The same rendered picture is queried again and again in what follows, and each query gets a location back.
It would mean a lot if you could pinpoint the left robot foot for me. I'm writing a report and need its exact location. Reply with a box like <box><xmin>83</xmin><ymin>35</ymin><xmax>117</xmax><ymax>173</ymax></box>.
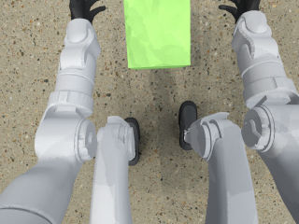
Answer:
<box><xmin>125</xmin><ymin>117</ymin><xmax>140</xmax><ymax>166</ymax></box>

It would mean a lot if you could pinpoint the left robot forearm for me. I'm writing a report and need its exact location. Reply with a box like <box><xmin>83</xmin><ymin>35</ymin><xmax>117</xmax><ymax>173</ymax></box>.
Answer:
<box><xmin>35</xmin><ymin>18</ymin><xmax>101</xmax><ymax>155</ymax></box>

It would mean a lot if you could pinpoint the right robot forearm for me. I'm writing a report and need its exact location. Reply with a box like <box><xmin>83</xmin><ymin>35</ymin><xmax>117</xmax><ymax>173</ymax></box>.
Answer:
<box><xmin>231</xmin><ymin>10</ymin><xmax>299</xmax><ymax>109</ymax></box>

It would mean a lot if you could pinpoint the left robot hand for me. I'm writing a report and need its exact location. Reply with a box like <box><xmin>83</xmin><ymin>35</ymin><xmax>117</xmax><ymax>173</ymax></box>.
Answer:
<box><xmin>69</xmin><ymin>0</ymin><xmax>106</xmax><ymax>25</ymax></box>

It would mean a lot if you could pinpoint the left robot upper arm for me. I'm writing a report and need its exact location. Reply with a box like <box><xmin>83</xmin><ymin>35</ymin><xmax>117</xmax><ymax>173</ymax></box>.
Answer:
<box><xmin>0</xmin><ymin>118</ymin><xmax>98</xmax><ymax>224</ymax></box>

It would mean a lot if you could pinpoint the right robot upper arm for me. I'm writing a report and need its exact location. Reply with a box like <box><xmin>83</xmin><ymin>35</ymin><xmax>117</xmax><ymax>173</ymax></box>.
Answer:
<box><xmin>241</xmin><ymin>105</ymin><xmax>299</xmax><ymax>224</ymax></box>

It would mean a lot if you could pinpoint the carton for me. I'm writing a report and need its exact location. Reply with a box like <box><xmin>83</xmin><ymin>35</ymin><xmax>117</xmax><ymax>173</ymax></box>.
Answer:
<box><xmin>123</xmin><ymin>0</ymin><xmax>191</xmax><ymax>70</ymax></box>

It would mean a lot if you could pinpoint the right robot hand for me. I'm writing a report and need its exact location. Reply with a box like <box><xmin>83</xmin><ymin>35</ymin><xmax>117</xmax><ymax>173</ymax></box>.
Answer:
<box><xmin>219</xmin><ymin>0</ymin><xmax>261</xmax><ymax>24</ymax></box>

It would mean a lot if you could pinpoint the robot left thigh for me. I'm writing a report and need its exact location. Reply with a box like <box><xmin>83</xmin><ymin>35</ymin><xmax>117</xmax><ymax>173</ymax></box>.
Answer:
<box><xmin>89</xmin><ymin>122</ymin><xmax>135</xmax><ymax>224</ymax></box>

